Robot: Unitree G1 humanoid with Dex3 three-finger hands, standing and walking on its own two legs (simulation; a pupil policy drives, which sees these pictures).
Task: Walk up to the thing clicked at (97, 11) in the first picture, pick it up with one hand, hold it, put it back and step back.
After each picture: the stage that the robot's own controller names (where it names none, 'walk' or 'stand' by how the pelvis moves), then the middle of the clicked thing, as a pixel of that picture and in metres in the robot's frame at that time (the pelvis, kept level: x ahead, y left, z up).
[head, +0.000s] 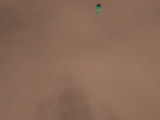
stand; (98, 8) +2.14 -0.17 -0.72
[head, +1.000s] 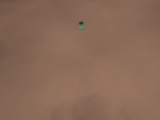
walk; (81, 26) +1.98 +0.20 -0.69
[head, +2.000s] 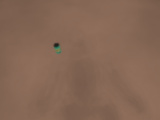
walk; (57, 48) +1.31 +0.46 -0.71
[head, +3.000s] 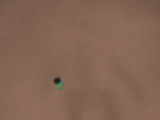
walk; (58, 83) +0.86 +0.39 -0.72
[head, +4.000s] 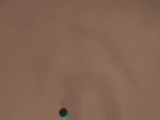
walk; (64, 114) +0.51 +0.29 -0.71
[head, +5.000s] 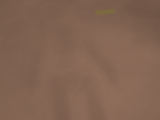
stand; out of the picture +0.35 +0.25 -0.71
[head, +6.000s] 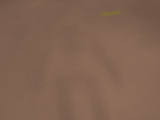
stand; out of the picture +0.35 +0.24 -0.72
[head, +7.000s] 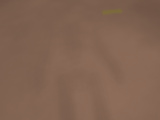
stand; out of the picture +0.34 +0.24 -0.73
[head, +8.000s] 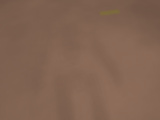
stand; out of the picture +0.34 +0.25 -0.73
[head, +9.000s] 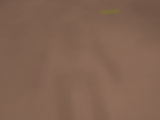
stand; out of the picture +0.33 +0.25 -0.73
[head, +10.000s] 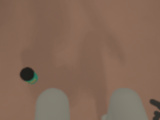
go down; (29, 76) +0.40 +0.28 -0.39
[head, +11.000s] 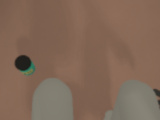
go down; (25, 65) +0.40 +0.29 -0.30
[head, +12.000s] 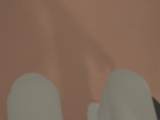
close in; out of the picture +0.39 +0.32 -0.23
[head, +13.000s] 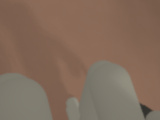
close; out of the picture +0.38 +0.33 -0.21
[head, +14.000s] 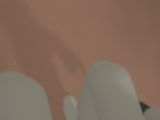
lift; out of the picture +0.37 +0.33 -0.21
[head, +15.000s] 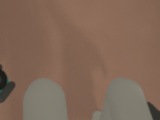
lift; out of the picture +0.30 +0.30 -0.11
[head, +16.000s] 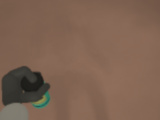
lift; (36, 91) +0.33 +0.19 +0.02
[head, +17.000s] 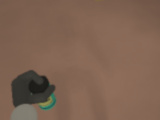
hold; (43, 93) +0.33 +0.18 -0.01
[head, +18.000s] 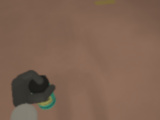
hold; (43, 93) +0.33 +0.18 -0.01
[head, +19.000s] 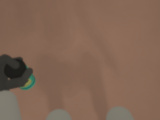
crouch; (21, 75) +0.38 +0.24 -0.07
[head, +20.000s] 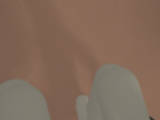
lower; out of the picture +0.39 +0.33 -0.21
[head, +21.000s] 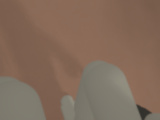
lower; out of the picture +0.38 +0.35 -0.22
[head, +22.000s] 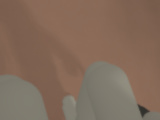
lower; out of the picture +0.38 +0.35 -0.22
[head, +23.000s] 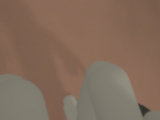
lower; out of the picture +0.38 +0.34 -0.22
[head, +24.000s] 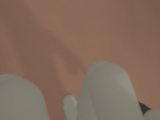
loosen; out of the picture +0.37 +0.34 -0.22
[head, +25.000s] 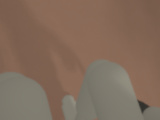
withdraw; out of the picture +0.37 +0.33 -0.22
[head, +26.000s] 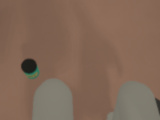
walk; (30, 69) +0.41 +0.28 -0.30
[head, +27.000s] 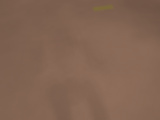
stand; out of the picture +0.34 +0.23 -0.65
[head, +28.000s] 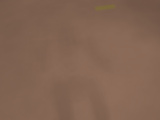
stand; out of the picture +0.35 +0.26 -0.67
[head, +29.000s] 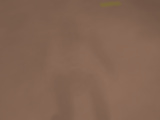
stand; out of the picture +0.36 +0.25 -0.68
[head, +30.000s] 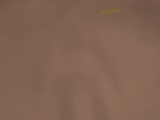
walk; out of the picture +0.38 +0.25 -0.72
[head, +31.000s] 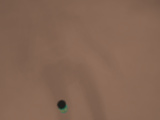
walk; (62, 106) +0.47 +0.22 -0.70
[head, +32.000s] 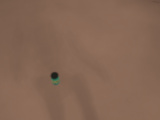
walk; (55, 78) +0.74 +0.25 -0.70
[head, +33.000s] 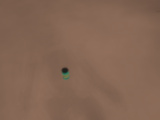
stand; (65, 73) +0.96 +0.26 -0.71
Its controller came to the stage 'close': yes
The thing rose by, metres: 0.70
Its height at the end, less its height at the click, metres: +0.00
